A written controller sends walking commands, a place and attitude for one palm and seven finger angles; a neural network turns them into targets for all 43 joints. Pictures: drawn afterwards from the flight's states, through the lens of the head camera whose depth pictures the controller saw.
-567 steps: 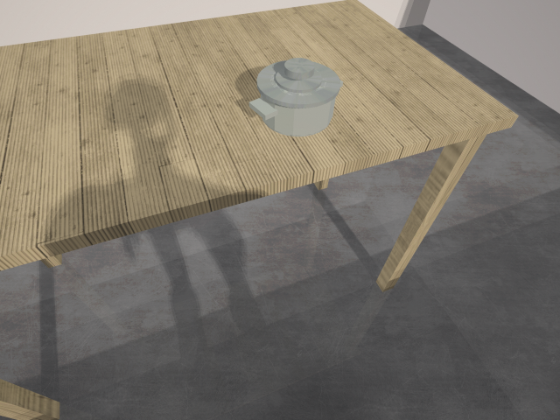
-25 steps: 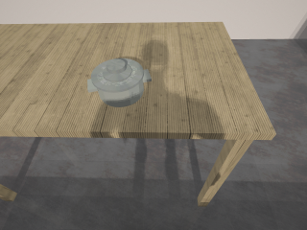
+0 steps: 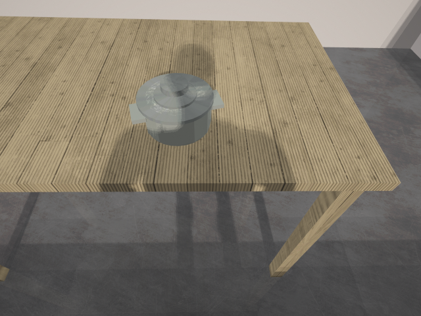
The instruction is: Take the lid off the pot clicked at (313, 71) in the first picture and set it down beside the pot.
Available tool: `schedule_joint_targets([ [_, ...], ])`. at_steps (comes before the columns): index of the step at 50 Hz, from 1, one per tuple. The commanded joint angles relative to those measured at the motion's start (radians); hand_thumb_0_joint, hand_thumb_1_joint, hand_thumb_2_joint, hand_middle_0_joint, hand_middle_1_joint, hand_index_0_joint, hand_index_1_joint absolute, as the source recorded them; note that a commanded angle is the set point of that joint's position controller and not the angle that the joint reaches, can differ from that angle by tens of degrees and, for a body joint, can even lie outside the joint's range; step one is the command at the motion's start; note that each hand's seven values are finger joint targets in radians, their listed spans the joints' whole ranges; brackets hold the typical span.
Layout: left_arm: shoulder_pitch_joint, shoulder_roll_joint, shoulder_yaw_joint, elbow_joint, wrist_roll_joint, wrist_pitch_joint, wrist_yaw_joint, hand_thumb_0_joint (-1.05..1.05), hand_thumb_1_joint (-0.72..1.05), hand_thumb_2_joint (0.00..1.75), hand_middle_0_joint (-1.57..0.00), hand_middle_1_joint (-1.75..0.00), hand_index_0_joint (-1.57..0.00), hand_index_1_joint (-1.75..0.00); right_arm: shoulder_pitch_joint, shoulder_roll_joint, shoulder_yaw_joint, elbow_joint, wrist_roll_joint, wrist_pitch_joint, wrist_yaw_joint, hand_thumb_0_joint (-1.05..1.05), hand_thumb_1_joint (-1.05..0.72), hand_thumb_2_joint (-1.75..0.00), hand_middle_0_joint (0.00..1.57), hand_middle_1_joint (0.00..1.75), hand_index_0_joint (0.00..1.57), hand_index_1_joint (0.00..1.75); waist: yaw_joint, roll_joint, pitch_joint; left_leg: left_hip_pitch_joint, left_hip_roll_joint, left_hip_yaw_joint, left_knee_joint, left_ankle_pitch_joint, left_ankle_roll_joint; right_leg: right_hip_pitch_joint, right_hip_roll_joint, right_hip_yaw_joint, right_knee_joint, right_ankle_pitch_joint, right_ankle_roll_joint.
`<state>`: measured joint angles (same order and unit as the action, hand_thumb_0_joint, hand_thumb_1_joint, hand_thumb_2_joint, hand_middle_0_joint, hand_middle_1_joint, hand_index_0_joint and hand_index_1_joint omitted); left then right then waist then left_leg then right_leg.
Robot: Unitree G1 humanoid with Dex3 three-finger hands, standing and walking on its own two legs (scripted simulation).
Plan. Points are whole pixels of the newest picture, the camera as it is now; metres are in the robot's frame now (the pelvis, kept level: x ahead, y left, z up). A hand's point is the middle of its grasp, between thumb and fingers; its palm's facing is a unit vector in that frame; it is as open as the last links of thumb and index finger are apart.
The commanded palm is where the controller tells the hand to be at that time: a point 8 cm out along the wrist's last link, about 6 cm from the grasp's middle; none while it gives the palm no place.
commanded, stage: look again from close up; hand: left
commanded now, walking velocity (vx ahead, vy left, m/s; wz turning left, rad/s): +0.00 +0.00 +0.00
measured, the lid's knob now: (174, 85) +0.50 +0.11 +0.17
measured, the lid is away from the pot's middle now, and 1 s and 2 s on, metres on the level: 0.00 0.00 0.00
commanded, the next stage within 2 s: lift the closed hand beside the body in 1.00 s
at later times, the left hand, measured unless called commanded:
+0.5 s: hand out of the picture +0.02 +0.16 -0.17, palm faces +0.01 -0.98 -0.21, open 7.4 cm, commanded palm none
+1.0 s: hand out of the picture +0.04 +0.16 -0.17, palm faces +0.03 -0.98 -0.21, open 7.4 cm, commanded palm none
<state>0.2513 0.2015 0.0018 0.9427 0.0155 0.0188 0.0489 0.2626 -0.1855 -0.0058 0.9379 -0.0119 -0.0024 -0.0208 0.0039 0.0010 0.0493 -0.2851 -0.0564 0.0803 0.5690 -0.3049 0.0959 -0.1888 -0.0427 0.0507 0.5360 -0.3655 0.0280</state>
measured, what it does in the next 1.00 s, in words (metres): stands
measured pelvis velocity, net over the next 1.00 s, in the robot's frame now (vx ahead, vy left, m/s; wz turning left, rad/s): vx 0.01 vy -0.03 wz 0.01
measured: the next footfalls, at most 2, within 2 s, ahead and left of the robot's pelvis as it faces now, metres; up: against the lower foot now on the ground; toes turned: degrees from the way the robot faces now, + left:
none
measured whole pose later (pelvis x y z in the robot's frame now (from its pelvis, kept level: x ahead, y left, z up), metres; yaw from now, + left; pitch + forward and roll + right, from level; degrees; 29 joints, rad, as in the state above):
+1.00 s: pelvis +0.01 -0.03 +0.01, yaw +1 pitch +0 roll +0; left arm 0.25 0.20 0.00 0.99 0.01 0.01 0.04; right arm 0.21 -0.17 0.00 1.02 0.00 0.00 -0.02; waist 0.01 -0.03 0.07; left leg -0.23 -0.03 0.05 0.52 -0.29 0.05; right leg -0.12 -0.02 0.02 0.47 -0.35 0.02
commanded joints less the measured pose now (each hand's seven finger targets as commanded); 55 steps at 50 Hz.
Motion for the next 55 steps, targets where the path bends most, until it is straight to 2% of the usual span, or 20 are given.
schedule_joint_targets([
  [1, 0.066, 0.100, 0.020, -0.033, -0.003, -0.013, 0.003, 0.00, 0.90, 0.90, -0.20, -0.30, -0.20, -0.30, 0.015, -0.115, -0.025, -0.053, 0.001, -0.025, -0.012, 0.00, -0.90, -0.90, 0.20, 0.30, 0.20, 0.30, 0.009, 0.034, -0.081, 0.123, 0.171, -0.201, -0.133, 0.410, -0.020, -0.017, -0.021, -0.009, -0.032, 0.200, -0.050],
  [4, 0.053, 0.105, 0.020, -0.032, -0.002, -0.008, 0.000, 0.00, 0.90, 0.90, -0.20, -0.30, -0.20, -0.30, 0.012, -0.120, -0.026, -0.044, 0.001, -0.021, -0.010, 0.00, -0.90, -0.90, 0.20, 0.30, 0.20, 0.30, 0.012, 0.043, -0.035, 0.086, 0.169, -0.203, -0.151, 0.312, -0.017, -0.019, -0.018, -0.013, -0.052, 0.161, -0.052],
  [6, 0.052, 0.108, 0.018, -0.023, -0.003, -0.006, -0.002, 0.00, 0.90, 0.90, -0.20, -0.30, -0.20, -0.30, 0.015, -0.124, -0.024, -0.034, 0.001, -0.019, -0.009, 0.00, -0.90, -0.90, 0.20, 0.30, 0.20, 0.30, 0.009, 0.055, -0.026, 0.084, 0.164, -0.202, -0.168, 0.259, -0.020, -0.023, -0.020, -0.011, -0.058, 0.143, -0.054],
  [11, 0.050, 0.109, 0.016, -0.013, -0.002, -0.008, -0.005, 0.00, 0.90, 0.90, -0.20, -0.30, -0.20, -0.30, 0.016, -0.123, -0.025, -0.022, 0.004, -0.019, -0.007, 0.00, -0.90, -0.90, 0.20, 0.30, 0.20, 0.30, 0.007, 0.037, -0.025, 0.082, 0.160, -0.198, -0.177, 0.191, -0.021, -0.022, -0.025, -0.001, -0.077, 0.139, -0.055],
  [15, 0.051, 0.110, 0.016, -0.006, -0.002, -0.014, -0.004, 0.00, 0.90, 0.90, -0.20, -0.30, -0.20, -0.30, 0.016, -0.121, -0.027, -0.018, 0.005, -0.019, -0.007, 0.00, -0.90, -0.90, 0.20, 0.30, 0.20, 0.30, 0.001, -0.016, -0.032, 0.100, 0.148, -0.170, -0.142, 0.226, -0.027, -0.022, -0.040, 0.018, -0.087, 0.207, -0.059],
  [16, 0.052, 0.108, 0.016, -0.005, -0.002, -0.016, -0.003, 0.00, 0.90, 0.90, -0.20, -0.30, -0.20, -0.30, 0.015, -0.117, -0.027, -0.014, 0.006, -0.020, -0.007, 0.00, -0.90, -0.90, 0.20, 0.30, 0.20, 0.30, 0.001, -0.002, -0.033, 0.109, 0.146, -0.166, -0.137, 0.241, -0.028, -0.024, -0.044, 0.023, -0.090, 0.223, -0.059],
  [19, 0.053, 0.109, 0.018, -0.002, -0.003, -0.019, -0.003, 0.00, 0.90, 0.90, -0.20, -0.30, -0.20, -0.30, 0.012, -0.114, -0.030, -0.010, 0.006, -0.020, -0.007, 0.00, -0.90, -0.90, 0.20, 0.30, 0.20, 0.30, -0.001, -0.021, -0.038, 0.118, 0.145, -0.156, -0.120, 0.269, -0.031, -0.022, -0.046, 0.026, -0.088, 0.252, -0.059],
  [21, 0.058, 0.107, 0.018, -0.001, -0.002, -0.020, -0.002, 0.00, 0.90, 0.90, -0.20, -0.30, -0.20, -0.30, 0.008, -0.109, -0.029, -0.008, 0.007, -0.020, -0.008, 0.00, -0.90, -0.90, 0.20, 0.30, 0.20, 0.30, -0.001, 0.002, -0.036, 0.122, 0.145, -0.158, -0.121, 0.279, -0.030, -0.025, -0.046, 0.030, -0.092, 0.255, -0.058],
  [23, 0.064, 0.111, 0.017, 0.002, -0.003, -0.022, -0.004, 0.00, 0.90, 0.90, -0.20, -0.30, -0.20, -0.30, -0.001, -0.109, -0.029, -0.005, 0.008, -0.019, -0.006, 0.00, -0.90, -0.90, 0.20, 0.30, 0.20, 0.30, 0.001, -0.023, -0.028, 0.121, 0.144, -0.154, -0.113, 0.273, -0.032, -0.024, -0.044, 0.032, -0.100, 0.260, -0.059],
  [30, 0.073, 0.111, 0.018, 0.008, -0.003, -0.028, -0.003, 0.00, 0.90, 0.90, -0.20, -0.30, -0.20, -0.30, -0.021, -0.106, -0.031, 0.001, 0.009, -0.018, -0.007, 0.00, -0.90, -0.90, 0.20, 0.30, 0.20, 0.30, 0.000, -0.015, -0.037, 0.128, 0.139, -0.144, -0.097, 0.284, -0.040, -0.016, -0.058, 0.047, -0.109, 0.309, -0.061],
  [32, 0.070, 0.109, 0.019, 0.006, -0.003, -0.029, -0.003, 0.00, 0.90, 0.90, -0.20, -0.30, -0.20, -0.30, -0.018, -0.106, -0.030, 0.005, 0.009, -0.020, -0.009, 0.00, -0.90, -0.90, 0.20, 0.30, 0.20, 0.30, -0.001, -0.007, -0.043, 0.136, 0.143, -0.145, -0.098, 0.323, -0.041, -0.009, -0.058, 0.044, -0.106, 0.337, -0.061],
  [35, 0.072, 0.110, 0.020, 0.007, -0.004, -0.028, -0.003, 0.00, 0.90, 0.90, -0.20, -0.30, -0.20, -0.30, -0.029, -0.106, -0.030, 0.009, 0.009, -0.020, -0.009, 0.00, -0.90, -0.90, 0.20, 0.30, 0.20, 0.30, 0.002, 0.006, -0.038, 0.137, 0.146, -0.149, -0.104, 0.318, -0.039, -0.010, -0.055, 0.038, -0.110, 0.315, -0.059],
  [39, 0.065, 0.108, 0.021, 0.004, -0.004, -0.026, -0.004, 0.00, 0.90, 0.90, -0.20, -0.30, -0.20, -0.30, -0.031, -0.109, -0.030, 0.013, 0.008, -0.019, -0.009, 0.00, -0.90, -0.90, 0.20, 0.30, 0.20, 0.30, 0.003, -0.007, -0.023, 0.125, 0.147, -0.152, -0.114, 0.308, -0.040, -0.007, -0.050, 0.035, -0.115, 0.296, -0.058],
  [42, 0.066, 0.110, 0.021, 0.007, -0.005, -0.027, -0.004, 0.00, 0.90, 0.90, -0.20, -0.30, -0.20, -0.30, -0.030, -0.107, -0.029, 0.020, 0.009, -0.021, -0.010, 0.00, -0.90, -0.90, 0.20, 0.30, 0.20, 0.30, 0.003, 0.012, -0.044, 0.143, 0.149, -0.155, -0.117, 0.343, -0.040, 0.002, -0.054, 0.032, -0.114, 0.310, -0.056],
  [44, 0.063, 0.110, 0.023, 0.003, -0.005, -0.026, -0.004, 0.00, 0.90, 0.90, -0.20, -0.30, -0.20, -0.30, -0.031, -0.108, -0.030, 0.020, 0.009, -0.021, -0.010, 0.00, -0.90, -0.90, 0.20, 0.30, 0.20, 0.30, 0.006, -0.002, -0.039, 0.134, 0.148, -0.158, -0.118, 0.327, -0.039, 0.007, -0.050, 0.027, -0.118, 0.291, -0.055],
  [47, 0.056, 0.110, 0.024, 0.003, -0.005, -0.026, -0.004, 0.00, 0.90, 0.90, -0.20, -0.30, -0.20, -0.30, -0.027, -0.106, -0.030, 0.028, 0.008, -0.021, -0.011, 0.00, -0.90, -0.90, 0.20, 0.30, 0.20, 0.30, 0.003, 0.012, -0.040, 0.144, 0.150, -0.160, -0.125, 0.346, -0.041, 0.003, -0.051, 0.024, -0.118, 0.292, -0.053],
  [54, 0.053, 0.109, 0.025, 0.002, -0.006, -0.025, -0.005, 0.00, 0.90, 0.90, -0.20, -0.30, -0.20, -0.30, -0.025, -0.105, -0.029, 0.035, 0.009, -0.020, -0.010, 0.00, -0.90, -0.90, 0.20, 0.30, 0.20, 0.30, 0.006, -0.007, -0.028, 0.129, 0.150, -0.165, -0.136, 0.323, -0.039, 0.012, -0.052, 0.020, -0.131, 0.270, -0.053],
  [55, 0.113, 0.102, 0.020, 0.037, 0.015, -0.057, 0.031, 0.00, 0.90, 0.90, -0.20, -0.30, -0.20, -0.30, -0.041, -0.145, -0.031, -0.006, 0.009, -0.031, -0.005, 0.00, -0.90, -0.90, 0.20, 0.30, 0.20, 0.30, -0.001, 0.032, -0.100, 0.168, 0.159, -0.135, 0.046, 0.611, -0.067, -0.002, -0.076, 0.048, -0.084, 0.606, -0.038],
])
